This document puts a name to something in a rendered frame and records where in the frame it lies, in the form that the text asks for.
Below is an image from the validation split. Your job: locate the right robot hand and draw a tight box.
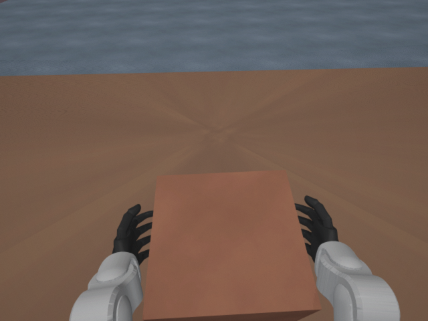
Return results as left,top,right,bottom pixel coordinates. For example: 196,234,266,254
294,195,339,263

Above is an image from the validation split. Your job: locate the robot right forearm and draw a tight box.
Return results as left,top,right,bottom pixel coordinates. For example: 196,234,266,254
314,241,401,321

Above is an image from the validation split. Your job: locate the robot left forearm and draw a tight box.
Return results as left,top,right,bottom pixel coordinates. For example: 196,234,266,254
69,251,143,321

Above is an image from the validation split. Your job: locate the left robot hand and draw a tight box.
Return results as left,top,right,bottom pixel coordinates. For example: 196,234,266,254
112,204,153,265

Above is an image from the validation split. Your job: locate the carton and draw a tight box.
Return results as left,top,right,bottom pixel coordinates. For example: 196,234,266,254
142,170,322,321

